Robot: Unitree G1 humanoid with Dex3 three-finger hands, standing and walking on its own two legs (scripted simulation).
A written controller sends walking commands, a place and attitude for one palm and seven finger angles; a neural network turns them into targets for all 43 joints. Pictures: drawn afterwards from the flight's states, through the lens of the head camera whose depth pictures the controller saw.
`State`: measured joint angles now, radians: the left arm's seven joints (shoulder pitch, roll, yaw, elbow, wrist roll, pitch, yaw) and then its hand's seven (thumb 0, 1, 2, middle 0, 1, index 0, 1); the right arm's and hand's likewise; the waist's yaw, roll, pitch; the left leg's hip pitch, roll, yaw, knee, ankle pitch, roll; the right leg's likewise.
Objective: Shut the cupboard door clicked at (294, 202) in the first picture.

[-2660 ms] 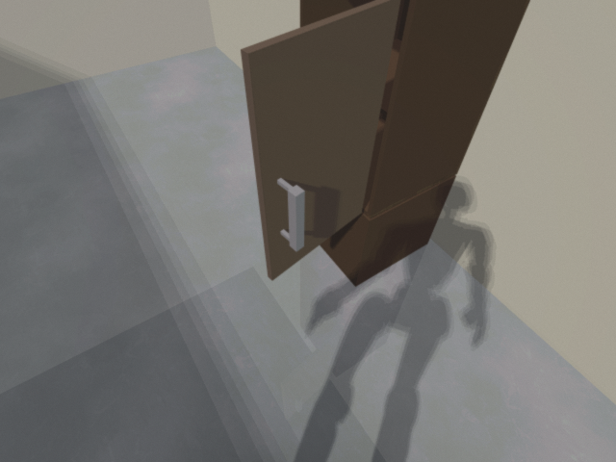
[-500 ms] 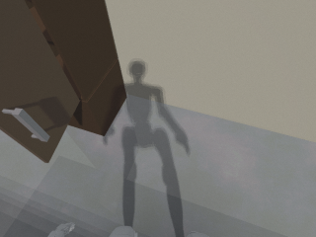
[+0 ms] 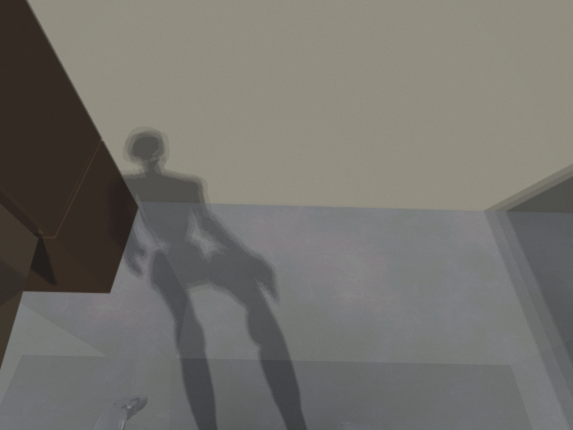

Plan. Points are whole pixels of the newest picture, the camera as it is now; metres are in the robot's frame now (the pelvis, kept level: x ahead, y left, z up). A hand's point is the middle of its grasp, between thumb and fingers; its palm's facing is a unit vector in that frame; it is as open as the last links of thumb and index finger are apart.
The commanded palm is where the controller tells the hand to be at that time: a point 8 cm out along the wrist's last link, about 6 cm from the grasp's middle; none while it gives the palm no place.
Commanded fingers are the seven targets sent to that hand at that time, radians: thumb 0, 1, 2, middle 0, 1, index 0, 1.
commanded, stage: walk around to get in front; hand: left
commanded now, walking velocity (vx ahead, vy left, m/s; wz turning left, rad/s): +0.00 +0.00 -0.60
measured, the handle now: out of the picture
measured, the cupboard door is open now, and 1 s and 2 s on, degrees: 100 100 100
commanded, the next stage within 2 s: none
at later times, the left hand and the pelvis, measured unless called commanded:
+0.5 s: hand (181, 415) +0.15 +0.18 -0.17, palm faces -0.26 -0.95 -0.19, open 7.4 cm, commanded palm none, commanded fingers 0.00 0.90 0.90 -0.20 -0.30 -0.20 -0.30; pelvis +0.02 +0.00 +0.00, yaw -18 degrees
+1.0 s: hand (243, 378) +0.21 +0.09 -0.17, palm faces -0.55 -0.80 -0.23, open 7.4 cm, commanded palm none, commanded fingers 0.00 0.90 0.90 -0.20 -0.30 -0.20 -0.30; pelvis +0.03 -0.04 +0.00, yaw -36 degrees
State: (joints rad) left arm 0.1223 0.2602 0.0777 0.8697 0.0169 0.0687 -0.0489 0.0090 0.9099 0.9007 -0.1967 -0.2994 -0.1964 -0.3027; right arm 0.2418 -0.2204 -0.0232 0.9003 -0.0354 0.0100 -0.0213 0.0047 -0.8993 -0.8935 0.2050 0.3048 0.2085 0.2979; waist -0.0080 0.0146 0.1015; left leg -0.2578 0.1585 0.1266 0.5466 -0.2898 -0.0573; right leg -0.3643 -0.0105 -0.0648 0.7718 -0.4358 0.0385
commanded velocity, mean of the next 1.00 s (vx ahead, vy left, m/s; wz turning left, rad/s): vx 0.00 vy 0.00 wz -0.60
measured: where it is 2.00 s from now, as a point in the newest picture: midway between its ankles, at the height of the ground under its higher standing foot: outside the picture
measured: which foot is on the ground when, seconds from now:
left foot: down 0.00-0.04, up 0.06-0.36, down 0.38-0.70, up 0.72-1.00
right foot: up 0.00-0.02, down 0.04-0.38, up 0.40-0.70, down 0.72-1.00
